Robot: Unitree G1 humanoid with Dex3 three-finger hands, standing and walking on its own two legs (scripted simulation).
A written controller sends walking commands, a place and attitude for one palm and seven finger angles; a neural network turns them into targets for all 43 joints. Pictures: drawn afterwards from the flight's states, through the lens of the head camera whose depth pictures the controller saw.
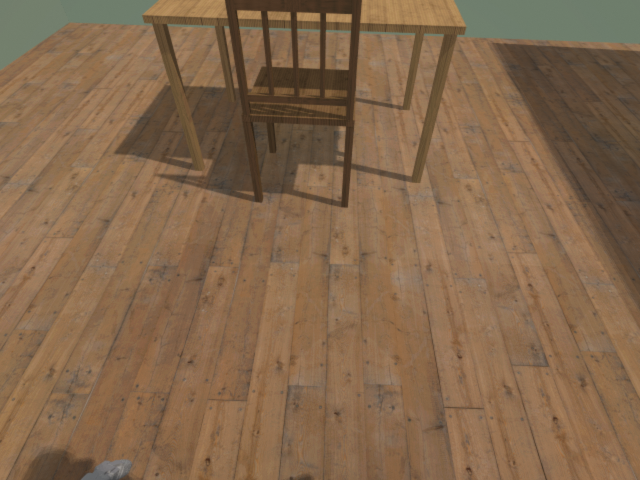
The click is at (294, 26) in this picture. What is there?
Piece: chair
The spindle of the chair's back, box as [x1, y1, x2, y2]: [290, 12, 299, 96]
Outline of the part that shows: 290,12 294,96 298,96 299,92 296,12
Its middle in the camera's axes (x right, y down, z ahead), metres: -0.09 -0.63 +1.33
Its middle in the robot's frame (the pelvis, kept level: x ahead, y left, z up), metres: +1.41 +0.15 -0.08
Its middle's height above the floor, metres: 0.69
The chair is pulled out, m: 0.00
